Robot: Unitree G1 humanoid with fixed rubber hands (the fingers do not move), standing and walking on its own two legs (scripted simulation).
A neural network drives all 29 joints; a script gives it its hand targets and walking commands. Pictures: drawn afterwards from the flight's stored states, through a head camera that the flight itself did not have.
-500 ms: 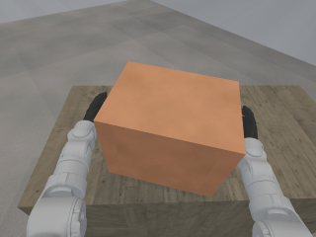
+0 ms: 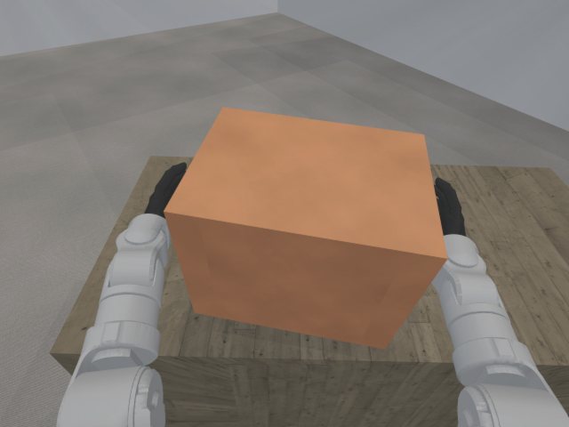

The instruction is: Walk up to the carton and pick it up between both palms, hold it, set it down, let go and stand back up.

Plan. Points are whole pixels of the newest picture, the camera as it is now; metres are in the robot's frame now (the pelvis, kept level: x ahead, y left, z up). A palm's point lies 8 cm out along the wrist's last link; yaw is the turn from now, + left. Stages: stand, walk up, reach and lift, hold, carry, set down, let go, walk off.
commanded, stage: reach and lift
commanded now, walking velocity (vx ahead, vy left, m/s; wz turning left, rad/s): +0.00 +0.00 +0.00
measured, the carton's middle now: (303, 228) +0.41 -0.02 +0.08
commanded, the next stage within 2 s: hold in 1.82 s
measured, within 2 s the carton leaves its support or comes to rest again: neither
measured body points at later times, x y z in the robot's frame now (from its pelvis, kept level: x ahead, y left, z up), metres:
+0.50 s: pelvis +0.00 -0.01 +0.00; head -0.03 +0.02 +0.45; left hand +0.36 +0.19 +0.15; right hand +0.37 -0.23 +0.15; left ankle -0.02 +0.13 -0.75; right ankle +0.02 -0.14 -0.75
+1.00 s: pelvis -0.02 -0.01 +0.00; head -0.06 +0.01 +0.44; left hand +0.36 +0.20 +0.18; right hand +0.38 -0.21 +0.19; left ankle -0.02 +0.13 -0.75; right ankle +0.01 -0.14 -0.75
